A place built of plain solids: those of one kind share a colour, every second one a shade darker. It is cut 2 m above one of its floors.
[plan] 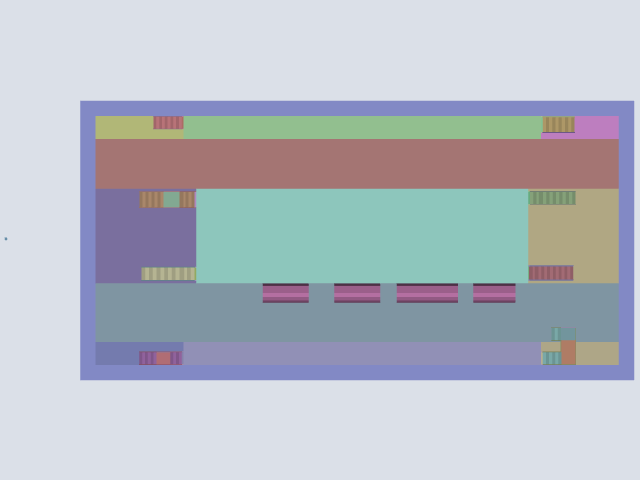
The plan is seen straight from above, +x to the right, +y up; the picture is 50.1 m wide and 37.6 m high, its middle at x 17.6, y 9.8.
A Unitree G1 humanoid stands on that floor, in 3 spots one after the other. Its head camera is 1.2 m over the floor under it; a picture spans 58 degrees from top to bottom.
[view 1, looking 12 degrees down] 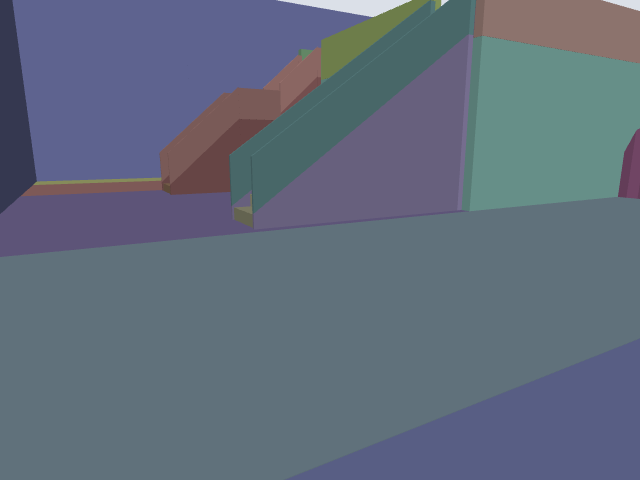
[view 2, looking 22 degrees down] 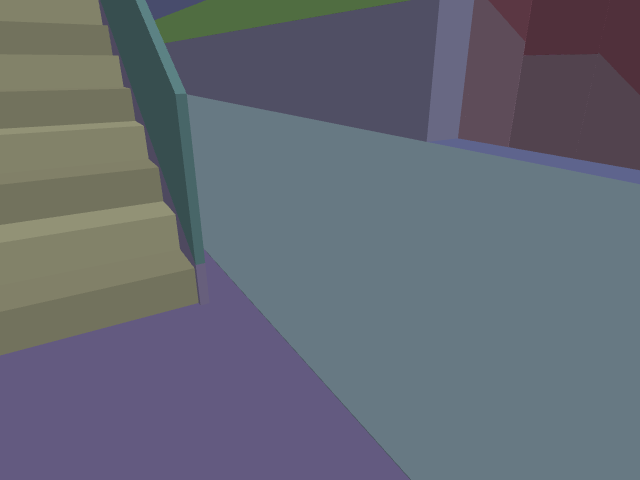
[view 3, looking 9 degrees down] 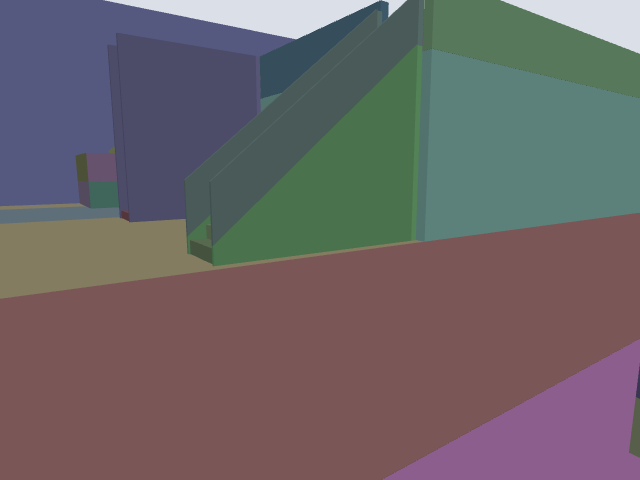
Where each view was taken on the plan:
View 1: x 1.34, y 0.54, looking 61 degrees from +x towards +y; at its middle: floor_hall1a_concrete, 5.77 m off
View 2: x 1.51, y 7.15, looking -31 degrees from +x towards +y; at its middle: floor_hall1a_concrete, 3.20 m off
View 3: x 39.64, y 18.83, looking -125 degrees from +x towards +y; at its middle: wall_opsw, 6.45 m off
